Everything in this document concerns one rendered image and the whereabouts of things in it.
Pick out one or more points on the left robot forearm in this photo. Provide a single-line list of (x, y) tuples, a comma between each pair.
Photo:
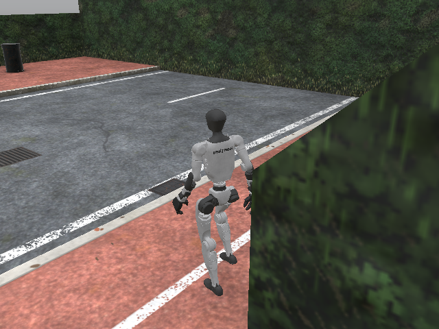
[(186, 191)]

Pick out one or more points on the left robot upper arm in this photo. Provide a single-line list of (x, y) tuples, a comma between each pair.
[(198, 150)]

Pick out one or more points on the robot left hand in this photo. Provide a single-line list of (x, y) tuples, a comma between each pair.
[(178, 205)]

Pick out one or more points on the right robot forearm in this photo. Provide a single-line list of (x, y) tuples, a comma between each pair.
[(248, 175)]

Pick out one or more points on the robot right hand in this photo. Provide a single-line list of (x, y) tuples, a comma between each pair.
[(248, 199)]

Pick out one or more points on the robot head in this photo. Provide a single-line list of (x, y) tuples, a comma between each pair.
[(215, 120)]

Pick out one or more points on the right robot upper arm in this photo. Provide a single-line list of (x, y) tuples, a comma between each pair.
[(242, 152)]

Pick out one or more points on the robot left foot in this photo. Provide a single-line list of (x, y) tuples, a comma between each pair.
[(217, 290)]

